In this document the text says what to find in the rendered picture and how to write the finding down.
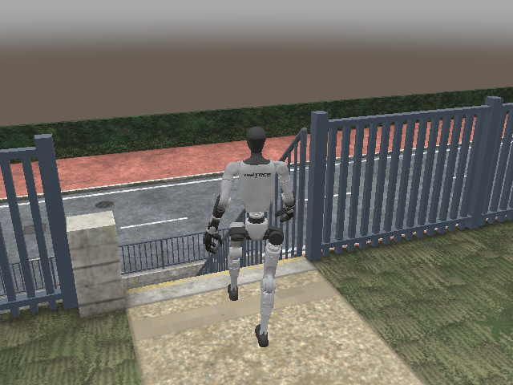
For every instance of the left robot hand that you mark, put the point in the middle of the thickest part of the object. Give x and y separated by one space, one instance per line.
208 241

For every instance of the robot right foot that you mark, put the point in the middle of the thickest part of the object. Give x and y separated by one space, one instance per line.
262 339

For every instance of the right robot hand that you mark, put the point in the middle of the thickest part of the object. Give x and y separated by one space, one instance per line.
283 211

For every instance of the robot right upper arm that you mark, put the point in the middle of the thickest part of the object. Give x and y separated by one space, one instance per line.
285 181

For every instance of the left robot shin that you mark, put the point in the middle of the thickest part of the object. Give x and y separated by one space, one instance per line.
234 269

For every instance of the robot left forearm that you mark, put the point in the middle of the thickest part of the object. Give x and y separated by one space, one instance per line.
216 217

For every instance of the robot left upper arm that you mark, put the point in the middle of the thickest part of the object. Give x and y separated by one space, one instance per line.
227 182

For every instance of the robot right forearm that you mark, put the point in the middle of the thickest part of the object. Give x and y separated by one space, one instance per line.
289 207

